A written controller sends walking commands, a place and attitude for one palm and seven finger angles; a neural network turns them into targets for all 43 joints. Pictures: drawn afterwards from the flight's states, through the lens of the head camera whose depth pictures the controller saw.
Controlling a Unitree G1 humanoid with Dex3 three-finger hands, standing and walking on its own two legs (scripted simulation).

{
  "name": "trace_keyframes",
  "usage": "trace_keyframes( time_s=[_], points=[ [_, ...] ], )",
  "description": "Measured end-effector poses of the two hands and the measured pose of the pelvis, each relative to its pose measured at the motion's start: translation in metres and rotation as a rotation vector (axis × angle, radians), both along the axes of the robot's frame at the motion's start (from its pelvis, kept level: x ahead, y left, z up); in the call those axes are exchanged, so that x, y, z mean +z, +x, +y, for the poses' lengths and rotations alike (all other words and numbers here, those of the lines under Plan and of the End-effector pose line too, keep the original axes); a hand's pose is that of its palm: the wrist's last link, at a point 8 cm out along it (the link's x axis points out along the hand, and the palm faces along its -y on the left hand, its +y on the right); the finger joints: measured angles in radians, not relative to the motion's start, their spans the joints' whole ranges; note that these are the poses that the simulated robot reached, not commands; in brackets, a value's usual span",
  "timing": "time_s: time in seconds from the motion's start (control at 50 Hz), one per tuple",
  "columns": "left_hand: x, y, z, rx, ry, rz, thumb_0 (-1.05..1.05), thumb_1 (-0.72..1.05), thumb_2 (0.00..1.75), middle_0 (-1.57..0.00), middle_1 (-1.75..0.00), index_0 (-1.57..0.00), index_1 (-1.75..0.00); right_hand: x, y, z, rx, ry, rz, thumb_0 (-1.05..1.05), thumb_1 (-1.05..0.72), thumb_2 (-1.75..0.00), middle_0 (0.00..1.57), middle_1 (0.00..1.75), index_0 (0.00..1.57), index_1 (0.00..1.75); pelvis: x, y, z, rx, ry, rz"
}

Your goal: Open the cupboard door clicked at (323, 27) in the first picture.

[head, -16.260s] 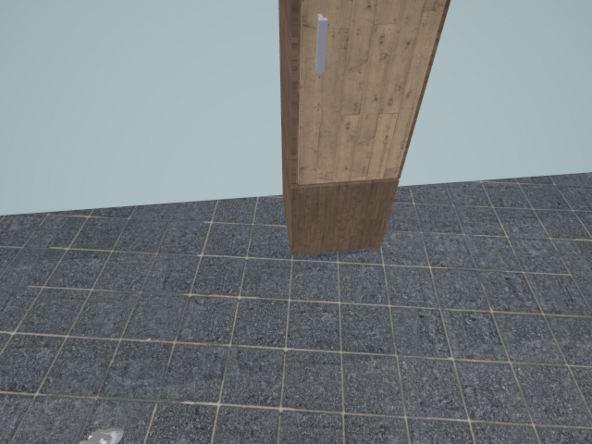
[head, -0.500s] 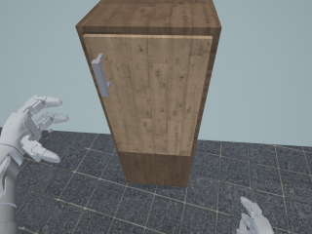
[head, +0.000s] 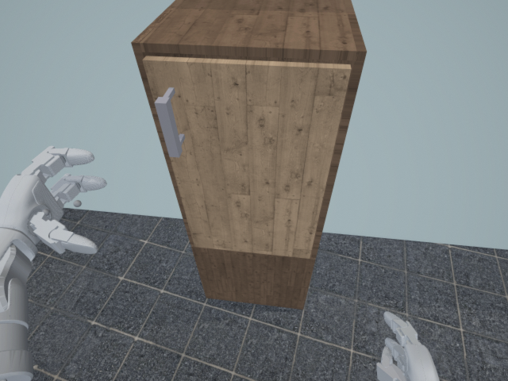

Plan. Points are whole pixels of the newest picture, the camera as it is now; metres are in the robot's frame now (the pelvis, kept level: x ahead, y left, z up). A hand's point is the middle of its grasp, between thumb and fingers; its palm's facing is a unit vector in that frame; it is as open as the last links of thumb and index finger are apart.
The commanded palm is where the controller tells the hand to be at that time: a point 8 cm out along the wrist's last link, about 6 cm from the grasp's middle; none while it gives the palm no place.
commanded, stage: move the hooked fingers beside the handle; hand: left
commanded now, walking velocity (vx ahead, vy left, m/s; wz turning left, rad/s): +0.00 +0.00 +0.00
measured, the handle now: (172, 122) +0.53 +0.21 +0.14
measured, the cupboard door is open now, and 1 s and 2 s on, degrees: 0 0 0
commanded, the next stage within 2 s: none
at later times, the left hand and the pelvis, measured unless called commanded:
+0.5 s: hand (94, 171) +0.37 +0.29 +0.15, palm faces +0.02 -1.00 -0.01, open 14.0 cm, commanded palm +0.35 +0.34 +0.15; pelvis +0.00 +0.01 +0.00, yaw -1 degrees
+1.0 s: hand (121, 144) +0.44 +0.28 +0.15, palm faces -0.01 -1.00 +0.00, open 14.0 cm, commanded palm +0.42 +0.34 +0.15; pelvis +0.01 +0.02 +0.00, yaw -1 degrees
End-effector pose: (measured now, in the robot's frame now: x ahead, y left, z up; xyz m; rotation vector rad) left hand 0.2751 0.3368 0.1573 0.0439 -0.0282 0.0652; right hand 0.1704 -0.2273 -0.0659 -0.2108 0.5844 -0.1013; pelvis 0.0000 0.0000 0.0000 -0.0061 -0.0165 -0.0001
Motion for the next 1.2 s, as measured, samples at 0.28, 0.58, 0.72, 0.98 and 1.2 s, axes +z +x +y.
trace_keyframes(
  time_s=[0.28,0.58,0.72,0.98,1.2],
  points=[
    [-0.001,0.046,0.003,-0.049,-0.021,0.02,-0.01,-0.5,0.3,-0.3,-1.2,-0.3,-1.2,-0.012,-0.035,-0.012,-0.063,-0.043,0.102,0.01,-0.91,-0.9,0.21,0.3,0.2,0.3,-0.001,-0.005,0.006,-0.003,-0.001,0.035],
    [-0.007,0.081,0.013,-0.051,-0.031,0.031,-0.01,-0.5,0.3,-0.3,-1.2,-0.3,-1.2,-0.021,-0.073,-0.018,-0.118,-0.072,0.233,0.01,-0.91,-0.9,0.21,0.3,0.2,0.3,-0.003,-0.001,0.016,-0.014,-0.004,0.081],
    [-0.005,0.1,0.006,-0.08,-0.026,0.018,-0.01,-0.5,0.3,-0.29,-1.2,-0.3,-1.2,-0.024,-0.075,-0.013,-0.122,-0.071,0.261,0.01,-0.91,-0.9,0.21,0.3,0.2,0.3,-0.003,0.002,0.02,-0.014,-0.006,0.102],
    [-0.007,0.143,-0.004,-0.08,-0.034,0.029,-0.01,-0.5,0.3,-0.3,-1.2,-0.3,-1.2,-0.032,-0.089,-0.012,-0.151,-0.066,0.355,0.01,-0.91,-0.9,0.21,0.3,0.2,0.3,-0.004,0.009,0.022,-0.023,-0.006,0.148],
    [-0.011,0.163,0.007,-0.069,-0.02,0.062,-0.01,-0.5,0.3,-0.29,-1.2,-0.3,-1.2,-0.036,-0.118,-0.025,-0.195,-0.093,0.486,0.01,-0.91,-0.9,0.21,0.3,0.2,0.3,-0.007,0.013,0.02,-0.023,-0.01,0.185]
  ],
)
